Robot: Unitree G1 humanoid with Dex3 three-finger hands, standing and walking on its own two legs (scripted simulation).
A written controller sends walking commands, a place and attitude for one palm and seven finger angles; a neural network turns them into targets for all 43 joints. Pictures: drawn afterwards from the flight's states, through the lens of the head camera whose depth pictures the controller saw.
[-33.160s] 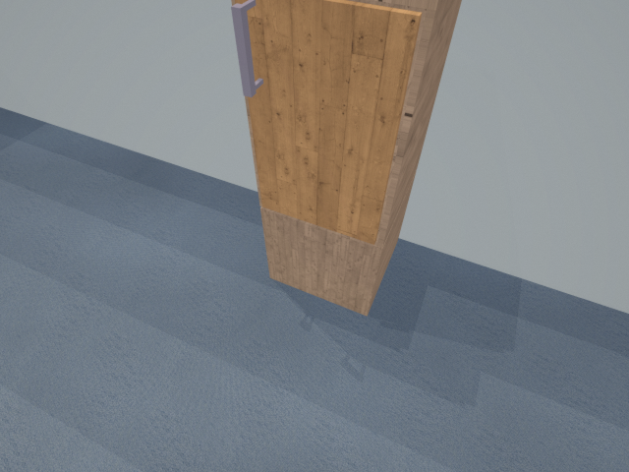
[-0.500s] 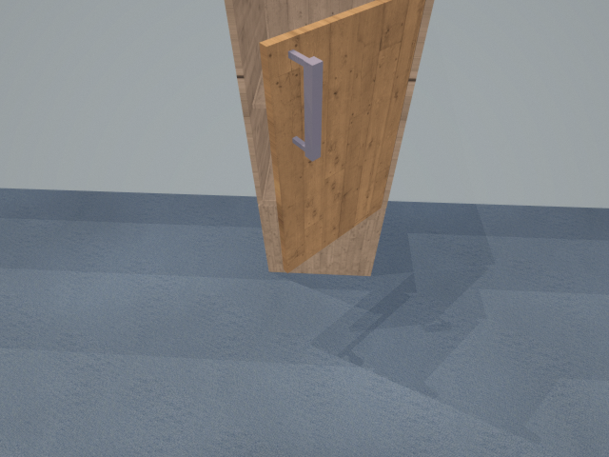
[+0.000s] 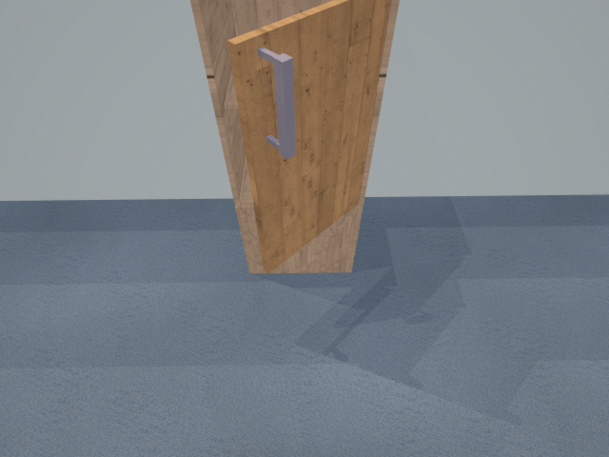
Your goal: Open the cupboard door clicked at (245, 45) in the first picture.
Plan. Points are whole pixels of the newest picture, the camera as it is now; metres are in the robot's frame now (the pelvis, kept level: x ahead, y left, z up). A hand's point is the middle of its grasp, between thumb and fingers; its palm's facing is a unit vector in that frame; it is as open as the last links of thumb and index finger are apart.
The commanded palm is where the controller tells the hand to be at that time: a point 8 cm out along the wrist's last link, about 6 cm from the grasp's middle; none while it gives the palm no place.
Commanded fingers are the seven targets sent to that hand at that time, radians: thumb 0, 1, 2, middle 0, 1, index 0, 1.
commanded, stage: walk to a spot facing it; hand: left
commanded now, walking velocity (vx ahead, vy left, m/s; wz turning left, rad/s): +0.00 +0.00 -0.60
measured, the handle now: (277, 106) +0.60 +0.09 +0.14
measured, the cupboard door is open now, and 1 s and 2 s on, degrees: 43 43 43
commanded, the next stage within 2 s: none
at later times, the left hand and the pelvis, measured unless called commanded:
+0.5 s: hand out of the picture +0.07 +0.16 -0.16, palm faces -0.20 -0.93 -0.30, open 7.4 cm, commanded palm none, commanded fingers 0.00 0.90 0.90 -0.20 -0.30 -0.20 -0.30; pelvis -0.03 -0.03 -0.01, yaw -15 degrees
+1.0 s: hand (214, 438) +0.17 +0.16 -0.18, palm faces -0.46 -0.86 -0.22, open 7.4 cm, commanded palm none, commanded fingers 0.00 0.90 0.90 -0.20 -0.30 -0.20 -0.30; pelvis +0.00 +0.00 +0.00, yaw -32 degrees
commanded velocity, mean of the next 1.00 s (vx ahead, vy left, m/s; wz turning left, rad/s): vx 0.00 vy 0.00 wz -0.60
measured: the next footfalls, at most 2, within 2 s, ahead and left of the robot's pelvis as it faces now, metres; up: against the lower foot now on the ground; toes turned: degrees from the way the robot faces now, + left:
left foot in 0.82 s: +0.08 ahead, +0.10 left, +0.00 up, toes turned -26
right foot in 1.18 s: -0.05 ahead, -0.14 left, +0.00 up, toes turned -44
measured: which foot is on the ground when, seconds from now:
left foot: down 0.00-0.34, up 0.36-0.80, down 0.82-1.00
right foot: down 0.00-0.82, up 0.84-1.00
